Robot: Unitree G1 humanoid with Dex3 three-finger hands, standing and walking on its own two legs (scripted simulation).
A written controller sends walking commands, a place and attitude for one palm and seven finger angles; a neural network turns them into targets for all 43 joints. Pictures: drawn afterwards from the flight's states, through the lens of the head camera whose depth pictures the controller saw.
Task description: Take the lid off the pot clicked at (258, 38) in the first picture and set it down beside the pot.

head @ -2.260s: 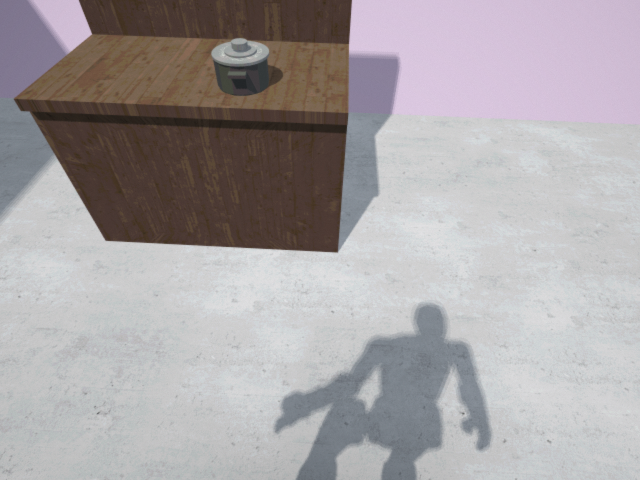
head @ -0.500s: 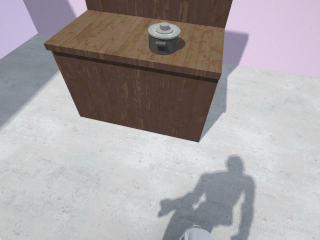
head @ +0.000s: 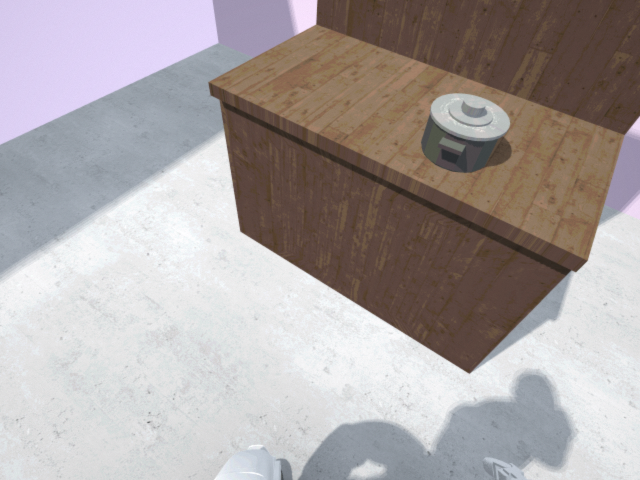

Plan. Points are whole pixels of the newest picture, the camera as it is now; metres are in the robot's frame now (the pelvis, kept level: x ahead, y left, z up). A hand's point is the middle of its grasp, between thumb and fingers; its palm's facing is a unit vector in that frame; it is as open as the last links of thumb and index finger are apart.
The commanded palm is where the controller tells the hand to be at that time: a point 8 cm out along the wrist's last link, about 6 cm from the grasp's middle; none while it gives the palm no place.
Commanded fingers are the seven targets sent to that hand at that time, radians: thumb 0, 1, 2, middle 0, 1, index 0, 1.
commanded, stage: turn to face it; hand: left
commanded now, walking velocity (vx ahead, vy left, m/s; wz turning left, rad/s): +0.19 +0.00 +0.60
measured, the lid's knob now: (473, 105) +0.86 -0.25 +0.03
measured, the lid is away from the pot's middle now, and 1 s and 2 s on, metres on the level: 0.00 0.00 0.00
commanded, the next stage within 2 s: take the last steps up to it in 1.02 s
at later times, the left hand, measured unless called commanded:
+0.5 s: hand (209, 447) +0.18 +0.18 -0.17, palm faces -0.06 -0.97 -0.22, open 7.3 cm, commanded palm none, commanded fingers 0.00 0.90 0.90 -0.20 -0.30 -0.20 -0.30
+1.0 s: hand (217, 348) +0.33 +0.20 -0.16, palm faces -0.31 -0.93 -0.21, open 7.4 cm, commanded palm none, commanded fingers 0.00 0.90 0.90 -0.20 -0.30 -0.20 -0.30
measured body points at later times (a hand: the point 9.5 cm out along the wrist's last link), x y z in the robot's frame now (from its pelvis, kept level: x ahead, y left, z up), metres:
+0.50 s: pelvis +0.13 +0.00 -0.01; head +0.15 -0.03 +0.44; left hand +0.18 +0.23 -0.15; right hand +0.17 -0.25 -0.17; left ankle +0.12 +0.11 -0.72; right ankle +0.15 -0.10 -0.73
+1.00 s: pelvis +0.16 +0.04 +0.01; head +0.19 +0.06 +0.46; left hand +0.34 +0.25 -0.14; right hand +0.12 -0.21 -0.12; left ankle +0.20 +0.14 -0.73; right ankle +0.11 -0.08 -0.67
